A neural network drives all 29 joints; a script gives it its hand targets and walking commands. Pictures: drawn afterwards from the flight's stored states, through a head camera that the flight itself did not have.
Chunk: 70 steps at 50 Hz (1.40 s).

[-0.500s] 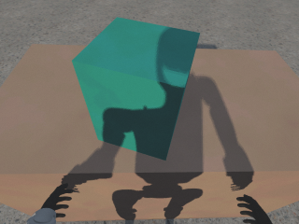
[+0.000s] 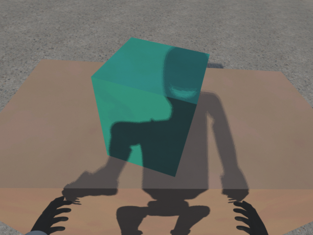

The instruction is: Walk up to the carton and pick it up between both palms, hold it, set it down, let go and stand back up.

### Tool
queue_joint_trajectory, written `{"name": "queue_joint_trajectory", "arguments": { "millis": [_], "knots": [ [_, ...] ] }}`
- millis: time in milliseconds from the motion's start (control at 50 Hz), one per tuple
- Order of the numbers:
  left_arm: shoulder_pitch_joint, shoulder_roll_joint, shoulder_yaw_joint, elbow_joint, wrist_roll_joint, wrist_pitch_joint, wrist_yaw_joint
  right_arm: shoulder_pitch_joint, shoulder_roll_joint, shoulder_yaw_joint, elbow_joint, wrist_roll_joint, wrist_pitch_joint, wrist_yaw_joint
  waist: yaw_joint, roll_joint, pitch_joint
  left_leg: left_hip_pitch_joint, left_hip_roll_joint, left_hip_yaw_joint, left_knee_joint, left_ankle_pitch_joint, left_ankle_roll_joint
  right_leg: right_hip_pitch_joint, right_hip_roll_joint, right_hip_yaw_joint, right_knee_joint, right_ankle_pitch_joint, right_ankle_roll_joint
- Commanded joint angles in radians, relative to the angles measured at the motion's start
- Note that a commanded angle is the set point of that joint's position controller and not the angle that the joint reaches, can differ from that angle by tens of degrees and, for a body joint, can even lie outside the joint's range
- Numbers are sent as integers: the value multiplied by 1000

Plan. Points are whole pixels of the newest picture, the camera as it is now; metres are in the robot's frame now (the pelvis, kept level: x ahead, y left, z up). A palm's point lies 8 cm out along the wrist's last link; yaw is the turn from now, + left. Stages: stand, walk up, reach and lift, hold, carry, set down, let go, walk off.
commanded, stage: reach and lift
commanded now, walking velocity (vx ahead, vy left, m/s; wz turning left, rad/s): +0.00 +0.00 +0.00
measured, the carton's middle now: (153, 109) +0.44 +0.02 +0.09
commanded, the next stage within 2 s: none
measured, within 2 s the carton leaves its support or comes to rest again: neither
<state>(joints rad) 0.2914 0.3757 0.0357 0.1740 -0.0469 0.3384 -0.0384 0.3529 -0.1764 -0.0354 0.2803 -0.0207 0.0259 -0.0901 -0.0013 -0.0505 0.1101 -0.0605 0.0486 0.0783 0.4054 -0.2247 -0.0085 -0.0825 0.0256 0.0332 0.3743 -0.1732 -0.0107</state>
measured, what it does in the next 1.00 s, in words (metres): stands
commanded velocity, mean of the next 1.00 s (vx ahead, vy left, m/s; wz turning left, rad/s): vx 0.00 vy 0.00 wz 0.00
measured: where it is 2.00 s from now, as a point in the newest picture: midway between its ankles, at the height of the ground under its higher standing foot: outside the picture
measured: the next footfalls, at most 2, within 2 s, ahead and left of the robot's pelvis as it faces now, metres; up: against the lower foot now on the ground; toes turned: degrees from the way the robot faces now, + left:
none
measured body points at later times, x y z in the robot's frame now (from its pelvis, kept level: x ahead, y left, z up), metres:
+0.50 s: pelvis +0.02 +0.00 +0.00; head +0.03 +0.03 +0.45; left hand +0.20 +0.27 +0.01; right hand +0.17 -0.22 +0.03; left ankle +0.01 +0.12 -0.74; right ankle +0.03 -0.12 -0.74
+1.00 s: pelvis +0.02 +0.01 +0.00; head +0.02 +0.04 +0.45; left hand +0.23 +0.25 +0.07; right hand +0.18 -0.19 +0.07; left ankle +0.01 +0.12 -0.74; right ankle +0.03 -0.12 -0.74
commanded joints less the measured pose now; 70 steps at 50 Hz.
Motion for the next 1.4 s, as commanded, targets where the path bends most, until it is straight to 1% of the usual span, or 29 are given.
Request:
{"name": "queue_joint_trajectory", "arguments": {
  "millis": [0, 20, 60, 180, 280, 300, 360, 440, 460, 480, 500, 620, 720, 760, 820, 880, 900, 980, 1000, 1040, 1100, 1120, 1180, 1220, 1260, 1280, 1320, 1340, 1380],
  "knots": [
    [-43, 183, 105, -249, -58, -37, -17, 68, -20, -54, -320, 117, 19, -37, 24, 106, -71, -102, -42, 86, -155, 41, 8, 171, -18, -2, -84, 111, 22],
    [-33, 185, 109, -259, -63, -37, -20, 85, -15, -46, -334, 123, 31, -42, 28, 111, -74, -91, -42, 84, -154, 51, 7, 167, -21, 0, -85, 115, 19],
    [-28, 200, 123, -293, -86, -43, -27, 103, 11, -27, -396, 130, 52, -56, 35, 87, -72, -36, -56, 83, -127, 83, -1, 108, -43, 18, -111, 117, 19],
    [23, 232, 146, -397, -125, -62, -41, 183, 43, 23, -533, 153, 105, -88, 42, 103, -95, 30, -54, 48, -108, 141, -10, 59, -64, 31, -120, 188, 22],
    [68, 264, 169, -465, -151, -94, -58, 245, 64, 64, -663, 171, 127, -117, 62, 115, -119, 38, -51, 33, -94, 183, -10, 56, -73, 40, -119, 235, 23],
    [71, 268, 169, -472, -157, -96, -62, 254, 70, 67, -676, 173, 131, -123, 63, 126, -113, 35, -50, 28, -91, 179, -11, 51, -76, 42, -120, 232, 21],
    [77, 279, 174, -527, -183, -120, -68, 278, 85, 91, -757, 183, 144, -134, 73, 127, -111, 33, -45, 22, -92, 186, -10, 41, -79, 48, -122, 237, 21],
    [95, 293, 187, -556, -203, -148, -79, 315, 112, 126, -822, 202, 162, -150, 84, 139, -114, 31, -37, 12, -86, 194, -10, 36, -88, 56, -121, 238, 15],
    [103, 296, 188, -556, -204, -151, -84, 321, 110, 129, -829, 203, 166, -154, 84, 138, -110, 38, -35, 10, -85, 190, -10, 28, -88, 53, -122, 229, 12],
    [108, 300, 193, -565, -206, -151, -90, 330, 117, 145, -858, 211, 172, -159, 94, 143, -114, 39, -32, 8, -86, 190, -10, 31, -88, 54, -122, 224, 10],
    [108, 291, 187, -561, -210, -149, -92, 329, 114, 140, -859, 211, 178, -161, 91, 143, -104, 39, -28, 3, -84, 190, -12, 26, -86, 52, -123, 215, 6],
    [103, 303, 194, -623, -231, -147, -118, 326, 132, 157, -975, 227, 216, -185, 107, 161, -97, 28, -13, -5, -89, 157, -10, 27, -86, 48, -125, 158, -5],
    [89, 298, 197, -663, -239, -147, -123, 325, 144, 172, -1015, 241, 246, -197, 112, 173, -101, 18, -1, -15, -90, 150, -9, 27, -84, 44, -118, 133, -13],
    [76, 296, 191, -678, -239, -142, -124, 313, 147, 166, -1023, 241, 259, -202, 107, 190, -91, 5, 6, -21, -95, 134, -9, 26, -83, 46, -118, 114, -19],
    [43, 290, 181, -695, -248, -137, -124, 280, 151, 169, -1064, 245, 278, -207, 102, 185, -88, -18, 14, -30, -102, 106, -6, 25, -81, 45, -113, 88, -20],
    [-41, 301, 185, -677, -253, -114, -125, 205, 147, 169, -1058, 245, 314, -207, 108, 202, -83, -63, 20, -29, -117, 25, 4, 13, -86, 52, -110, 31, -24],
    [-55, 303, 179, -677, -259, -103, -123, 186, 136, 161, -1062, 244, 325, -208, 105, 201, -80, -78, 23, -31, -125, 10, 7, 19, -84, 53, -108, 23, -25],
    [-116, 304, 166, -694, -274, -61, -116, 114, 116, 133, -1098, 246, 356, -208, 97, 211, -110, -104, 27, -34, -133, 3, 9, 33, -83, 57, -95, 34, -31],
    [-139, 303, 164, -685, -281, -48, -115, 83, 109, 127, -1110, 248, 364, -209, 99, 198, -115, -103, 26, -34, -132, 3, 10, 21, -82, 57, -93, 33, -31],
    [-176, 298, 156, -665, -286, -21, -116, 48, 103, 111, -1107, 249, 380, -211, 90, 199, -118, -104, 26, -35, -138, -8, 11, 14, -83, 58, -94, 27, -31],
    [-223, 290, 153, -647, -287, 26, -118, -8, 86, 100, -1122, 254, 402, -213, 86, 193, -128, -107, 24, -34, -144, 5, 12, 19, -78, 55, -92, 51, -30],
    [-244, 290, 160, -644, -281, 41, -120, -21, 85, 102, -1113, 256, 412, -215, 87, 201, -133, -103, 21, -33, -142, 11, 13, 17, -79, 58, -91, 63, -29],
    [-294, 294, 173, -620, -275, 80, -125, -76, 68, 89, -1098, 264, 438, -222, 75, 191, -144, -91, 19, -28, -145, 30, 13, 27, -77, 57, -95, 92, -21],
    [-295, 288, 184, -618, -270, 105, -131, -81, 55, 82, -1085, 267, 456, -229, 62, 178, -150, -73, 16, -27, -139, 84, 8, 44, -74, 54, -92, 160, -13],
    [-351, 299, 200, -611, -266, 121, -134, -141, 46, 80, -1072, 271, 472, -233, 59, 184, -170, -69, 11, -25, -137, 85, 8, 48, -76, 56, -91, 173, -8],
    [-363, 294, 197, -618, -266, 127, -134, -156, 40, 69, -1067, 274, 480, -234, 51, 183, -171, -67, 13, -26, -137, 97, 4, 52, -73, 54, -89, 186, -7],
    [-392, 294, 205, -641, -264, 138, -130, -191, 27, 62, -1060, 282, 495, -234, 49, 185, -190, -64, 12, -28, -134, 120, 2, 59, -71, 52, -85, 199, -6],
    [-417, 292, 203, -630, -269, 145, -130, -211, 23, 49, -1047, 277, 501, -237, 36, 174, -198, -64, 11, -25, -134, 122, 2, 67, -69, 51, -84, 207, -3],
    [-450, 291, 204, -624, -266, 159, -129, -247, 16, 36, -1025, 277, 514, -241, 23, 178, -201, -63, 10, -25, -131, 136, 0, 69, -70, 53, -81, 236, -1]
  ]
}}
